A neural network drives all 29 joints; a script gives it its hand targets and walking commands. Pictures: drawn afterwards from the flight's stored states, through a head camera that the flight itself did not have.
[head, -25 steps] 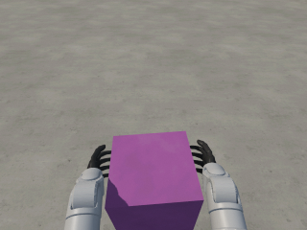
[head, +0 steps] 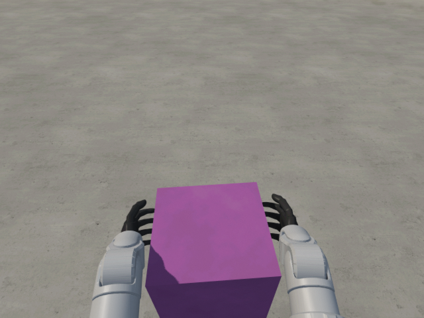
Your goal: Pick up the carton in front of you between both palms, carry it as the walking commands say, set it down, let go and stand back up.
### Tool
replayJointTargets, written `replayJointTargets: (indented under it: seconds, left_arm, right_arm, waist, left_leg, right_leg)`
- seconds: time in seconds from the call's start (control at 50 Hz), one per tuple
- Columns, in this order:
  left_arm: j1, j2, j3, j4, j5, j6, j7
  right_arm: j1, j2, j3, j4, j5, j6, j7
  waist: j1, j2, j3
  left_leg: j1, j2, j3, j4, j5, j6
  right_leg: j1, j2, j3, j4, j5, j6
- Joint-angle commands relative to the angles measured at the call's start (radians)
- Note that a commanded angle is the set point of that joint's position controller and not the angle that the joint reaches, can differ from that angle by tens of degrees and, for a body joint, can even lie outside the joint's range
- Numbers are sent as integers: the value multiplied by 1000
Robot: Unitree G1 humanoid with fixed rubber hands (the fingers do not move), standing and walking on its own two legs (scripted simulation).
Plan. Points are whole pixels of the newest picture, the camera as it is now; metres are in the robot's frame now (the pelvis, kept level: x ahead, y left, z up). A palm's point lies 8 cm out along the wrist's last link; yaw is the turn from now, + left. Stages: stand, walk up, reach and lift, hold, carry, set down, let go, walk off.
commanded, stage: carry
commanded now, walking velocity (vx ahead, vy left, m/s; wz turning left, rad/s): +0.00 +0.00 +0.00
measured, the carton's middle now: (211, 258) +0.29 +0.00 -0.05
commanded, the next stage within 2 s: hold in 0.22 s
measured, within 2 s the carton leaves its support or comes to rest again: neither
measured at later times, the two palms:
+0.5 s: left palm (111, 255) +0.26 +0.18 +0.04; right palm (270, 222) +0.31 -0.11 +0.05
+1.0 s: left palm (144, 271) +0.30 +0.16 -0.13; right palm (264, 249) +0.35 -0.13 -0.12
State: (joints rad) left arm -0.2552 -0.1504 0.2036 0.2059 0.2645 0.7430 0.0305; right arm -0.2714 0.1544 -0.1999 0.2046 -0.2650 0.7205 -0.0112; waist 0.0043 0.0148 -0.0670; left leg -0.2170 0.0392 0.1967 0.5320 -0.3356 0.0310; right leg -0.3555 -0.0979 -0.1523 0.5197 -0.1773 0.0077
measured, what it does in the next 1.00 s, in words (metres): shifts its weight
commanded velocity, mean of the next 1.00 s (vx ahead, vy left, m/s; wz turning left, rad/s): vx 0.00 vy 0.00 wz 0.00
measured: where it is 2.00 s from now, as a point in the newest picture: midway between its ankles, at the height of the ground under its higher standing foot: outside the picture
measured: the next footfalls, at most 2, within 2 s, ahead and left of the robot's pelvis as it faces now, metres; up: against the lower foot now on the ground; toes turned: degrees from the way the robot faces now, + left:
none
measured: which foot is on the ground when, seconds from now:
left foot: down 0.00-1.00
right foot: down 0.00-1.00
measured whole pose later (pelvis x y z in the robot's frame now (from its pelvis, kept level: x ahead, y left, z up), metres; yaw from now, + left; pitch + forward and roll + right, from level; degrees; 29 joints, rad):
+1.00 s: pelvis -0.04 -0.05 -0.05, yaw +11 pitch +20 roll +0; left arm -0.63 -0.12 0.45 0.61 0.36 0.21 0.01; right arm -0.61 0.20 -0.47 0.50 -0.37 0.21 -0.02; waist -0.04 0.03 0.11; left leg -0.89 -0.05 -0.09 0.87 -0.33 -0.03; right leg -0.94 0.03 0.05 0.84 -0.24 0.01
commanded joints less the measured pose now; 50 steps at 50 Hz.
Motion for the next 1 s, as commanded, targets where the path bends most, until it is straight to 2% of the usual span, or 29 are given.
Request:
replayJointTargets:
  seconds: [0.0,0.12,0.16,0.2,0.22,0.24,0.26,0.28,0.32,0.34,0.36,0.38,0.42,0.44,0.52,0.54,0.56,0.58,0.6,0.68,0.7,0.72,0.76,0.78,0.8,0.86,0.94,0.96,0.98]
  left_arm:
    - [-505,-881,-546,-68,-269,-51,-242]
    - [-510,-886,-573,-107,-260,-57,-239]
    - [-438,-876,-540,-101,-271,-53,-237]
    - [-452,-888,-546,-61,-242,-45,-233]
    - [-419,-922,-550,-83,-249,-66,-250]
    - [-383,-900,-540,-104,-218,-82,-239]
    - [-415,-865,-488,-95,-198,-97,-234]
    - [-352,-821,-435,-25,-175,-100,-226]
    - [-444,-869,-466,-14,-207,-105,-222]
    - [-443,-859,-461,9,-179,-89,-218]
    - [-488,-898,-448,-12,-185,-83,-234]
    - [-515,-895,-500,19,-211,-81,-251]
    - [-587,-935,-522,-1,-243,-90,-268]
    - [-696,-889,-462,49,-195,-102,-286]
    - [-691,-874,-381,218,-151,-117,-298]
    - [-756,-896,-348,254,-149,-132,-303]
    - [-805,-861,-255,287,-89,-160,-305]
    - [-779,-870,-282,299,-109,-176,-301]
    - [-793,-815,-210,325,-39,-193,-304]
    - [-806,-726,-9,433,66,-264,-262]
    - [-806,-702,23,464,88,-270,-247]
    - [-750,-643,78,504,124,-289,-242]
    - [-712,-579,94,506,172,-361,-237]
    - [-790,-612,65,463,137,-403,-227]
    - [-785,-577,79,482,158,-432,-230]
    - [-814,-660,-3,484,92,-516,-232]
    - [-922,-753,-192,434,-19,-622,-235]
    - [-868,-773,-273,420,-30,-635,-222]
    - [-907,-817,-368,395,-99,-644,-208]
  right_arm:
    - [-420,909,522,-27,246,-16,214]
    - [-404,905,510,6,245,-16,222]
    - [-391,920,565,-31,262,-20,221]
    - [-410,902,537,-18,242,-21,222]
    - [-296,942,531,-28,243,-21,234]
    - [-340,913,539,-109,253,-39,238]
    - [-389,901,550,-118,247,-43,233]
    - [-397,902,546,-85,282,-44,238]
    - [-449,896,568,-102,277,-40,237]
    - [-421,895,515,-13,243,-35,239]
    - [-437,870,480,-2,208,-38,237]
    - [-403,926,466,33,204,-44,243]
    - [-467,938,467,43,204,-52,246]
    - [-496,897,368,117,131,-63,236]
    - [-536,969,346,207,143,-66,240]
    - [-587,924,265,246,91,-77,238]
    - [-628,935,215,330,56,-81,235]
    - [-597,943,213,288,69,-107,242]
    - [-705,983,195,295,64,-119,226]
    - [-743,804,56,374,-36,-176,198]
    - [-726,743,21,357,-71,-191,181]
    - [-689,722,-26,384,-94,-221,172]
    - [-728,654,-45,350,-100,-312,158]
    - [-730,669,-42,457,-94,-325,169]
    - [-709,651,-67,444,-124,-371,160]
    - [-697,684,-4,456,-110,-458,148]
    - [-788,842,203,427,-10,-543,158]
    - [-775,851,255,383,22,-567,169]
    - [-763,893,315,375,56,-581,180]
  waist:
    - [-3,-59,-216]
    - [-2,30,-262]
    - [-6,-56,-285]
    - [-6,-4,-252]
    - [-21,33,-213]
    - [24,58,-249]
    - [-7,63,-237]
    - [67,-12,-223]
    - [41,-32,-203]
    - [-4,43,-132]
    - [19,-5,-84]
    - [-31,28,-103]
    - [-29,0,-178]
    - [-86,21,-132]
    - [-53,25,-97]
    - [-97,10,-42]
    - [-28,21,13]
    - [-81,-26,-40]
    - [-14,-20,-34]
    - [-5,-49,18]
    - [-49,-15,27]
    - [-7,-30,58]
    - [-21,-6,11]
    - [7,3,-64]
    - [-58,12,-86]
    - [-74,-6,-259]
    - [-57,-19,-617]
    - [8,7,-710]
    - [-75,-5,-831]
  left_leg:
    - [-20,117,-120,-146,144,-4]
    - [-5,125,-121,-106,177,6]
    - [5,123,-111,-97,178,-8]
    - [10,116,-106,-99,169,1]
    - [49,-93,-302,-183,519,-5]
    - [136,-92,-315,-176,632,-11]
    - [149,-104,-302,-167,544,-11]
    - [158,-95,-298,-188,570,-9]
    - [196,-86,-305,-207,379,-2]
    - [239,-104,-305,-201,363,-14]
    - [164,-98,-297,-217,322,-23]
    - [124,-114,-300,-250,209,-22]
    - [175,-101,-311,-219,293,-19]
    - [145,-124,-284,-211,258,-27]
    - [96,-128,-279,-215,105,-14]
    - [29,-112,-280,-227,44,2]
    - [-60,-120,-280,-190,-5,5]
    - [-50,-130,-284,-183,-25,2]
    - [-53,-130,-270,-162,16,21]
    - [-165,-135,-283,-111,-68,34]
    - [-167,-128,-270,-94,-45,30]
    - [-228,-137,-277,-88,27,32]
    - [-248,-159,-241,5,87,27]
    - [-288,-162,-235,40,69,15]
    - [-347,-157,-242,51,53,9]
    - [-436,-180,-241,144,141,-3]
    - [-570,-178,-247,294,229,-15]
    - [-669,-187,-222,330,332,-46]
    - [-603,-185,-244,369,388,-36]
  right_leg:
    - [136,-62,73,-47,107,-10]
    - [166,-80,89,-51,165,-20]
    - [180,-67,55,-49,216,-14]
    - [140,-72,93,-57,194,-22]
    - [423,199,179,-98,379,-23]
    - [430,206,205,-99,454,-19]
    - [419,208,220,-89,434,-17]
    - [395,203,214,-111,421,4]
    - [350,209,197,-127,220,11]
    - [301,205,218,-132,219,-6]
    - [316,214,209,-148,164,-9]
    - [380,212,221,-147,139,-9]
    - [389,215,206,-140,167,-16]
    - [347,211,225,-173,144,-24]
    - [377,190,207,-162,67,-14]
    - [336,193,203,-143,28,-19]
    - [383,176,213,-142,-33,-24]
    - [389,192,195,-113,-38,-12]
    - [367,178,216,-122,-38,-3]
    - [332,190,199,-60,-125,-2]
    - [231,195,194,-61,-101,-9]
    - [208,194,195,-23,-2,4]
    - [129,194,197,1,9,12]
    - [138,195,205,42,21,8]
    - [74,204,184,77,25,9]
    - [-31,220,192,177,121,14]
    - [-43,203,205,323,294,35]
    - [-35,205,209,380,436,21]
    - [-37,206,202,428,458,32]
